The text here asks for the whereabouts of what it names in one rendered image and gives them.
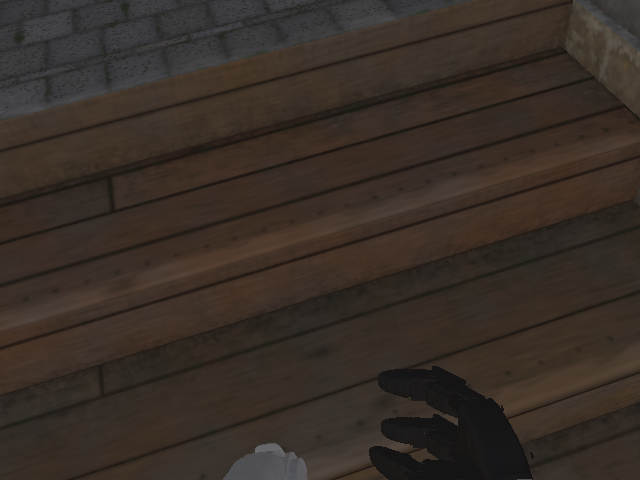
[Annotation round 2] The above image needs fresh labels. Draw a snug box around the robot left shin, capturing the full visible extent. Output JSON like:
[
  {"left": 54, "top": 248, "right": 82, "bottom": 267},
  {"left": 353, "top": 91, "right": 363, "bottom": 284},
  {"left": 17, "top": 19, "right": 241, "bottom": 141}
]
[{"left": 255, "top": 443, "right": 286, "bottom": 457}]

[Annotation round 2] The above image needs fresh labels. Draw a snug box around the right robot hand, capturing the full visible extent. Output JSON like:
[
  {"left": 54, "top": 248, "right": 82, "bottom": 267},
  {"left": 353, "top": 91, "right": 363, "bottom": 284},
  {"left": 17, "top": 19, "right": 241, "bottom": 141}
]
[{"left": 369, "top": 366, "right": 534, "bottom": 480}]

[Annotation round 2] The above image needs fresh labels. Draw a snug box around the left robot thigh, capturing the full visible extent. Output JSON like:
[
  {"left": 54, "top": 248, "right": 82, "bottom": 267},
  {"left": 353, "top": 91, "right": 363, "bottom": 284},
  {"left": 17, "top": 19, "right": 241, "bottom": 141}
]
[{"left": 223, "top": 450, "right": 308, "bottom": 480}]

